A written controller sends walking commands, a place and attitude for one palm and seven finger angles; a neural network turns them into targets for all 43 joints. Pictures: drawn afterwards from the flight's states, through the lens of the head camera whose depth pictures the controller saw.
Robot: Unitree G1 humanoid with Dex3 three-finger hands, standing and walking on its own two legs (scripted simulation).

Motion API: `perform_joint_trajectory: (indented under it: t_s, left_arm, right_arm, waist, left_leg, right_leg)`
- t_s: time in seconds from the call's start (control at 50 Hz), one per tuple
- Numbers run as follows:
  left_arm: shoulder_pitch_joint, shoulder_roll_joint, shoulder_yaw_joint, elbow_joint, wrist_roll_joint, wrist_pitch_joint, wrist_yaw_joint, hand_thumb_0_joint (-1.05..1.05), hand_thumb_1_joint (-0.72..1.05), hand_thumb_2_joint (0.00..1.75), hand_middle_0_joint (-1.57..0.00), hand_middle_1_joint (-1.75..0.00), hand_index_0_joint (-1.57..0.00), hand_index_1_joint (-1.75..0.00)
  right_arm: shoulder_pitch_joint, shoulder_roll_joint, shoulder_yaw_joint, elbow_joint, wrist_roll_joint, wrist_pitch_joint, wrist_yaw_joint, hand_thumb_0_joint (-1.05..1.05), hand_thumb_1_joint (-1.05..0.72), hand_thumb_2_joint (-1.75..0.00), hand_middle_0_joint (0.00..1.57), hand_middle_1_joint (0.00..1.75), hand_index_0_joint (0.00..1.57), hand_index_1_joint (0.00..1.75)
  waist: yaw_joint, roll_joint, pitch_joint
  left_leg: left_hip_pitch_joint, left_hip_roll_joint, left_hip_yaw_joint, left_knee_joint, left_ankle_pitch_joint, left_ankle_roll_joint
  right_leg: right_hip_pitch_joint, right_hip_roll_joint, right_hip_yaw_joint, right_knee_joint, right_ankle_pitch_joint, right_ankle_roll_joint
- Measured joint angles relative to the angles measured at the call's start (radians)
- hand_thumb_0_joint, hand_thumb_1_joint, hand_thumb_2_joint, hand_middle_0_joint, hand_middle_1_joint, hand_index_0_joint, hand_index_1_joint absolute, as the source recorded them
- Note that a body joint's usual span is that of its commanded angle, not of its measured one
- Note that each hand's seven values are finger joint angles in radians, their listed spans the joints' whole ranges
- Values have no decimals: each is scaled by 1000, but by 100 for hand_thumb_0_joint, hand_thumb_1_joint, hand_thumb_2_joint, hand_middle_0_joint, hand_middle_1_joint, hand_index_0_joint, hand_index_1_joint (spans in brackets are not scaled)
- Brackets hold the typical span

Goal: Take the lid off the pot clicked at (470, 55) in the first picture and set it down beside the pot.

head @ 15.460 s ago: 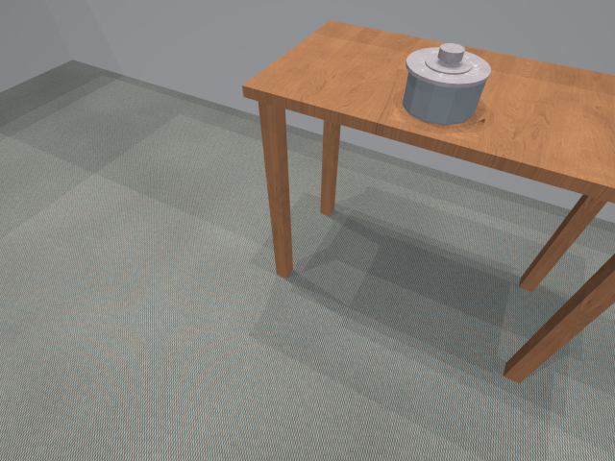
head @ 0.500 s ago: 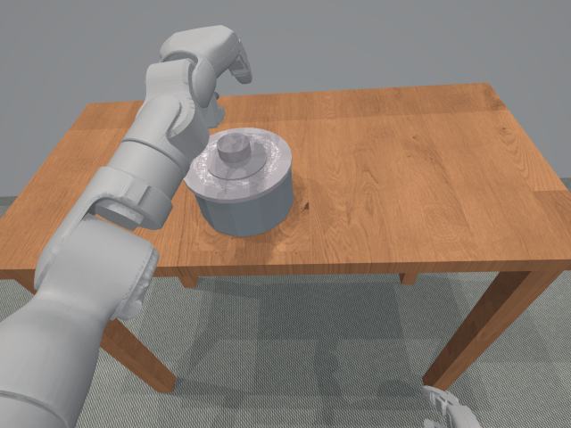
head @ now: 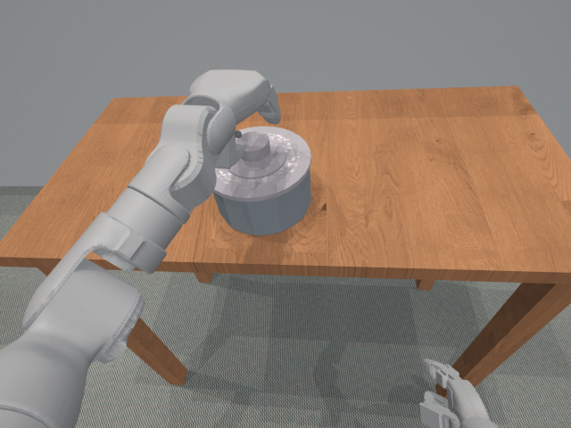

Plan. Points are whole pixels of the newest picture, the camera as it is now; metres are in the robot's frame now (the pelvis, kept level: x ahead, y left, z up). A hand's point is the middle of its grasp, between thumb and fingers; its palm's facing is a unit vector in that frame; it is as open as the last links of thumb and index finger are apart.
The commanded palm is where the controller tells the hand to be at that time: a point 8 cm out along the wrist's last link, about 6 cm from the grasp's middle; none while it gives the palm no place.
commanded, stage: move the open hand above the knob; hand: left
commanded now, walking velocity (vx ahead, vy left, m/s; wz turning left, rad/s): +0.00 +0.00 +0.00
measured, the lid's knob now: (253, 146) +0.48 +0.07 +0.16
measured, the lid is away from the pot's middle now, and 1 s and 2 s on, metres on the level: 0.00 0.00 0.00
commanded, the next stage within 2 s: lower the open fingers around the knob in 1.32 s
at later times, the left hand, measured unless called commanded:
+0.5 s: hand (232, 109) +0.45 +0.08 +0.24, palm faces -0.07 -0.09 -0.99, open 9.8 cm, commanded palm +0.41 +0.08 +0.29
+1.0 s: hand (244, 120) +0.43 +0.06 +0.23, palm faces -0.06 -0.01 -1.00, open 9.8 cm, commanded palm +0.41 +0.07 +0.29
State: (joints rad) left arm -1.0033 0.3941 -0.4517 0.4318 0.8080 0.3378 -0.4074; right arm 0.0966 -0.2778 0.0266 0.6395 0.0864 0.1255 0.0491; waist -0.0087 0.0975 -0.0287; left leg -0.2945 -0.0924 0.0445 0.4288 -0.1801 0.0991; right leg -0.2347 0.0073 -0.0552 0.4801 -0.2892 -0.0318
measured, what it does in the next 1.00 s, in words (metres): stands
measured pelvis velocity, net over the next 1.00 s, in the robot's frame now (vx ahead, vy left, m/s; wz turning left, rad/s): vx -0.01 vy -0.01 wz -0.01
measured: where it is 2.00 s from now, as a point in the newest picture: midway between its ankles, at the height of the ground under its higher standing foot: outside the picture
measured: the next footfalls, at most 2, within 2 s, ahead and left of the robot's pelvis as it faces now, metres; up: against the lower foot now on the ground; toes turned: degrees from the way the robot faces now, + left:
none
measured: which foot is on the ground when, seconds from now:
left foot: down 0.00-1.00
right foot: down 0.00-1.00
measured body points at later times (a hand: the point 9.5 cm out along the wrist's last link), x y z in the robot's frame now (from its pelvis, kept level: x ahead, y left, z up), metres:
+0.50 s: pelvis -0.01 +0.00 +0.00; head +0.00 -0.04 +0.45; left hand +0.45 +0.08 +0.29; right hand +0.15 -0.23 -0.12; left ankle +0.03 +0.06 -0.74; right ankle -0.03 -0.10 -0.74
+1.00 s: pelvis -0.01 -0.01 +0.00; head +0.00 -0.05 +0.45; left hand +0.43 +0.06 +0.29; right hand +0.18 -0.24 -0.11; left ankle +0.02 +0.06 -0.74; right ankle -0.03 -0.10 -0.74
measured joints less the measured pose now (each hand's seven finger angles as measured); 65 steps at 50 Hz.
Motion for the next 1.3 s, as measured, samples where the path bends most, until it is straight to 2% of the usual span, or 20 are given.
perform_joint_trajectory:
  t_s: [0.06, 0.1, 0.14, 0.2, 0.24, 0.32, 0.34, 0.38, 0.46, 0.56, 0.64, 0.7, 0.78, 0.86, 0.94, 1.0, 1.1, 1.18, 1.24, 1.3]
  left_arm:
    - [-84, -12, 37, 89, -9, -6, 32, 0, -38, 174, -91, -8, -91, -9]
    - [-136, -24, 78, 177, -2, 15, 51, 0, -38, 174, -91, -8, -91, -9]
    - [-152, -29, 91, 221, 13, 44, 59, 0, -38, 174, -90, -8, -91, -9]
    - [-95, -43, 51, 173, 26, 67, 40, 0, -38, 174, -90, -8, -90, -8]
    - [-40, -48, 21, 100, 29, 58, 18, 0, -38, 174, -90, -8, -90, -8]
    - [-32, -30, -20, 22, 3, 1, 17, 0, -38, 174, -90, -8, -91, -9]
    - [-59, -32, -14, 48, 1, -5, 27, 0, -38, 174, -91, -8, -91, -9]
    - [-112, -46, 40, 134, -7, -8, 54, 0, -38, 174, -91, -8, -91, -9]
    - [-158, -48, 116, 256, 8, 36, 80, 0, -38, 174, -90, -8, -91, -9]
    - [-13, -38, 44, 98, 24, 52, 37, 0, -38, 174, -90, -8, -90, -8]
    - [-7, -12, 4, 22, 4, 6, 28, 0, -38, 174, -90, -8, -91, -9]
    - [-70, -9, 44, 75, -5, -8, 58, 0, -38, 174, -91, -8, -91, -9]
    - [-117, -32, 114, 202, 3, 36, 81, 0, -38, 174, -90, -8, -91, -9]
    - [-9, -27, 62, 99, 13, 61, 43, 0, -38, 174, -90, -8, -90, -8]
    - [16, -11, -10, 12, 6, 21, 20, 0, -38, 174, -90, -8, -91, -9]
    - [-50, -1, 13, 54, -10, -3, 41, 0, -38, 174, -91, -8, -91, -9]
    - [-137, -27, 103, 241, 5, 44, 73, 0, -38, 174, -90, -8, -91, -9]
    - [-39, -17, 59, 148, 17, 64, 28, 0, -38, 174, -90, -8, -90, -8]
    - [10, -4, 9, 31, 12, 29, -1, 0, -38, 174, -90, -8, -90, -9]
    - [-32, 1, 26, 52, -7, -2, 9, 0, -38, 174, -91, -8, -91, -9]
  right_arm:
    - [-22, 9, 13, 29, -5, -14, -14, 1, -91, -89, 19, 30, 20, 30]
    - [-26, 16, 21, 35, -4, -4, -11, 0, -91, -89, 19, 30, 20, 30]
    - [-18, 19, 23, 25, 1, 14, 0, 0, -91, -89, 19, 30, 20, 30]
    - [3, 14, 14, 2, 7, 48, 22, 0, -91, -89, 19, 30, 20, 30]
    - [5, 11, 12, -1, 7, 59, 24, 1, -91, -89, 19, 30, 20, 30]
    - [1, 12, 13, 15, -2, 18, 1, 1, -91, -89, 19, 30, 20, 30]
    - [0, 14, 15, 25, -3, 8, -5, 1, -91, -89, 19, 30, 20, 30]
    - [-2, 18, 24, 42, -6, 4, -13, 1, -91, -89, 19, 30, 20, 30]
    - [17, 22, 32, 32, -2, 29, -4, 1, -91, -89, 19, 30, 20, 30]
    - [46, 4, 11, 2, 8, 68, 17, 1, -91, -89, 19, 30, 20, 30]
    - [28, -1, 7, 21, 1, 21, -7, 1, -91, -89, 19, 30, 20, 30]
    - [16, 0, 8, 36, -4, -3, -15, 1, -91, -89, 19, 30, 20, 30]
    - [11, 4, 18, 30, 5, 25, 0, 1, -91, -89, 19, 30, 20, 30]
    - [14, 2, 13, -4, 14, 62, 17, 1, -91, -89, 19, 30, 20, 30]
    - [-8, 4, 13, 5, 8, 31, -2, 1, -91, -89, 19, 30, 20, 30]
    - [-22, 8, 20, 23, 2, -1, -19, 1, -91, -89, 19, 30, 20, 30]
    - [-13, 13, 31, 29, 8, 24, -7, 0, -91, -89, 19, 30, 20, 30]
    - [10, 7, 24, 4, 13, 55, 5, 1, -91, -89, 19, 30, 20, 30]
    - [16, 2, 12, 7, 7, 34, -1, 1, -91, -89, 19, 30, 20, 30]
    - [6, 1, 16, 33, -1, 10, -19, 1, -91, -89, 19, 30, 20, 30]
  waist:
    - [5, -7, -8]
    - [4, -15, -20]
    - [4, -17, -29]
    - [5, -10, -33]
    - [4, -4, -24]
    - [-1, 7, -8]
    - [-1, 6, -9]
    - [-4, 3, -17]
    - [-10, -9, -31]
    - [-10, 0, -22]
    - [-8, 1, 0]
    - [-5, 2, -8]
    - [-2, -6, -32]
    - [-2, -3, -27]
    - [0, -3, -2]
    - [-1, -2, 0]
    - [0, -7, -29]
    - [-6, -5, -22]
    - [-6, 0, -7]
    - [-9, 0, -6]
  left_leg:
    - [-2, 0, 4, -7, 5, -1]
    - [-9, 0, 9, -16, 12, -4]
    - [-18, 1, 13, -19, 16, -5]
    - [-25, 0, 7, -12, 14, -3]
    - [-20, -2, 5, -5, 11, 0]
    - [-6, -3, 3, 2, 5, 3]
    - [-4, -3, 6, -1, 6, 3]
    - [-3, -1, 13, -10, 11, 1]
    - [-11, 5, 29, -25, 20, -4]
    - [-4, 6, 20, -11, 11, -2]
    - [8, 5, 14, -5, 8, -2]
    - [7, 6, 17, -12, 13, -4]
    - [-3, 10, 25, -23, 20, -10]
    - [-2, 12, 19, -12, 15, -10]
    - [7, 11, 8, 1, 8, -10]
    - [7, 11, 8, -4, 12, -12]
    - [-9, 14, 17, -19, 20, -18]
    - [-9, 16, 13, -10, 13, -17]
    - [2, 14, 5, 0, 4, -14]
    - [12, 14, 6, 0, 0, -13]
  right_leg:
    - [-7, 0, 4, 1, 3, 0]
    - [-21, -1, 9, 1, 7, 0]
    - [-32, 0, 13, 3, 9, 0]
    - [-34, -1, 7, 5, 8, 1]
    - [-27, -3, 4, 9, 5, 1]
    - [-10, -4, 3, 10, 2, 3]
    - [-10, -4, 5, 10, 3, 3]
    - [-15, -2, 14, 8, 6, 3]
    - [-34, 3, 30, 6, 14, 2]
    - [-18, 4, 20, 7, 9, 0]
    - [-3, 4, 15, 9, 7, -2]
    - [-7, 5, 18, 6, 11, -3]
    - [-24, 8, 26, 5, 15, -4]
    - [-18, 10, 19, 7, 12, -8]
    - [-1, 10, 8, 10, 7, -10]
    - [-3, 10, 8, 8, 10, -11]
    - [-27, 13, 18, 5, 15, -12]
    - [-22, 15, 14, 5, 11, -14]
    - [-3, 14, 7, 4, 5, -14]
    - [7, 14, 8, 1, 3, -13]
